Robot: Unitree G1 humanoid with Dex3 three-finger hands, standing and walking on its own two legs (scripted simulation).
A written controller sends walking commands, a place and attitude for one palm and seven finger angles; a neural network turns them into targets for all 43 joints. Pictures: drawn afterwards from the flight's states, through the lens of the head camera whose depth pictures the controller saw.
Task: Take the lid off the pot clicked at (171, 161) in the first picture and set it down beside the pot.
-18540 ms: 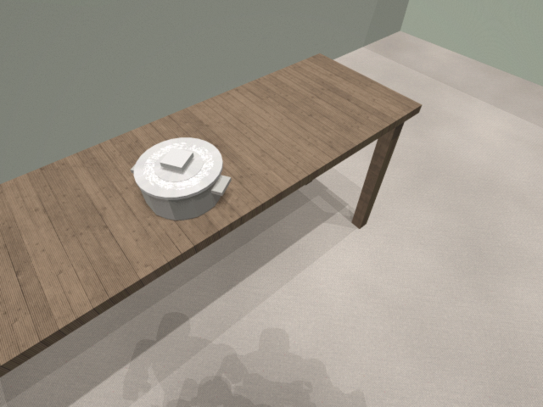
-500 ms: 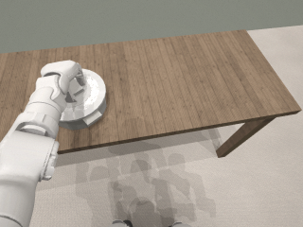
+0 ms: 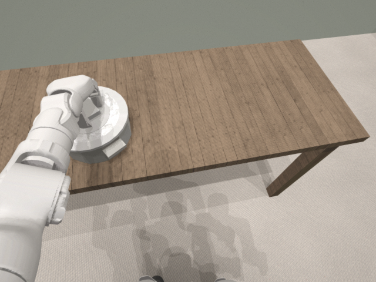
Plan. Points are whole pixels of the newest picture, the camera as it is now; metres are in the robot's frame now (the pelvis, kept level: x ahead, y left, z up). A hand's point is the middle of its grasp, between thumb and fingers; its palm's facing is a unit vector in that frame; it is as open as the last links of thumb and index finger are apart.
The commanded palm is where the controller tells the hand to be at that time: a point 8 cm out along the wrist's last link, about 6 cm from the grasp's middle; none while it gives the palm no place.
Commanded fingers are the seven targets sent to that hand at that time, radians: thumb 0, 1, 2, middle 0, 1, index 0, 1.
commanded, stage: lift the lid straight up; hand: left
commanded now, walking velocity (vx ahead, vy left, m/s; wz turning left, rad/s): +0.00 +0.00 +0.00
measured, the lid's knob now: (84, 111) +0.52 +0.20 +0.01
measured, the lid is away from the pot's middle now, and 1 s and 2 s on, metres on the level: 0.01 0.01 0.01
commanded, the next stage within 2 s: move the lid sideways beside the pot in 1.70 s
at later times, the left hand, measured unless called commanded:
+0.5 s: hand (76, 99) +0.50 +0.20 +0.08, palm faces -0.38 -0.10 -0.92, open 8.3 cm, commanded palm +0.51 +0.19 +0.15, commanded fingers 0.00 0.56 0.93 -0.72 -1.13 -0.78 -1.15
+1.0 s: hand (73, 85) +0.50 +0.18 +0.12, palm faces -0.35 -0.10 -0.93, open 8.3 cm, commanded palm +0.51 +0.19 +0.19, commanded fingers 0.00 0.56 0.93 -0.72 -1.13 -0.78 -1.15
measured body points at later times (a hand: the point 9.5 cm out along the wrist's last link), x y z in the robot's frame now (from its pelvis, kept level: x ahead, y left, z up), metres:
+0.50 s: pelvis +0.01 +0.00 +0.01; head +0.09 -0.01 +0.45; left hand +0.51 +0.20 +0.13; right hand +0.04 -0.27 -0.13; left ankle +0.02 +0.10 -0.72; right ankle -0.03 -0.14 -0.72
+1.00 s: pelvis +0.01 +0.00 +0.01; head +0.07 -0.02 +0.46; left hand +0.51 +0.19 +0.17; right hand +0.06 -0.28 -0.12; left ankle +0.02 +0.10 -0.72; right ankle -0.03 -0.14 -0.72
